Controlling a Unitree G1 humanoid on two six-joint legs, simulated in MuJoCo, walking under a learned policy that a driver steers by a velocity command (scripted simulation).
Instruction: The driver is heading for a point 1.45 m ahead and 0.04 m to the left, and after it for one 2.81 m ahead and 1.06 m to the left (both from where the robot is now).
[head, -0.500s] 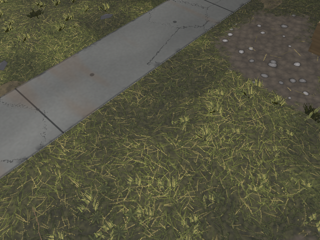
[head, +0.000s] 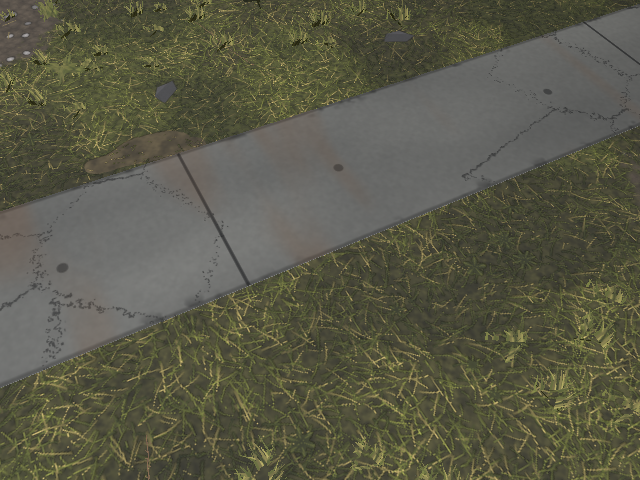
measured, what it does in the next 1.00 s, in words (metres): walks ahead: right foot, then left foot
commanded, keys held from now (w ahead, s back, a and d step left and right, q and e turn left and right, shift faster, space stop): w+q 0.40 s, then w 0.10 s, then w+e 0.50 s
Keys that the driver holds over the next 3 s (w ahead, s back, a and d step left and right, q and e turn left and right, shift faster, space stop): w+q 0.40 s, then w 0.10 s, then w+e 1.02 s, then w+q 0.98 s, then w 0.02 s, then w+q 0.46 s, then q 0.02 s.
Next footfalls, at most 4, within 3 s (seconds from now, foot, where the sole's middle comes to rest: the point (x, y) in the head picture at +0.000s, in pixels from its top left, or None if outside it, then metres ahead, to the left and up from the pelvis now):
0.36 right None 0.39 -0.11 -0.77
0.82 left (225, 426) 0.55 0.20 -0.77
1.32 right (341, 304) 0.84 -0.05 -0.77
1.86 left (286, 199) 1.17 0.09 -0.77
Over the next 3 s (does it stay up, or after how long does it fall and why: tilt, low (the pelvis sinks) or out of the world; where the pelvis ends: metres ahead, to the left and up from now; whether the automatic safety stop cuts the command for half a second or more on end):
stays up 1.65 0.14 -0.12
